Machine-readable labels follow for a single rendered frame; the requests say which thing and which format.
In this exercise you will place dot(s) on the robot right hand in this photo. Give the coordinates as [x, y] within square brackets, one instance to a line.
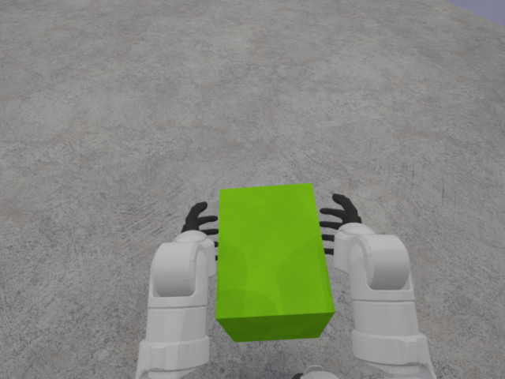
[348, 216]

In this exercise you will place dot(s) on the robot left hand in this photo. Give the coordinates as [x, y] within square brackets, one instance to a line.
[192, 223]

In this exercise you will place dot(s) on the carton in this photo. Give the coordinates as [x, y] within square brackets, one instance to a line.
[272, 277]

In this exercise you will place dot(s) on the robot left forearm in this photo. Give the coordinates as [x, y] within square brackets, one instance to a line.
[175, 342]

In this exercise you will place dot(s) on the right robot shin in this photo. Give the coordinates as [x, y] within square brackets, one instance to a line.
[313, 368]

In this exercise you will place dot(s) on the robot right forearm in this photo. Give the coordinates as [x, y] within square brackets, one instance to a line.
[386, 333]

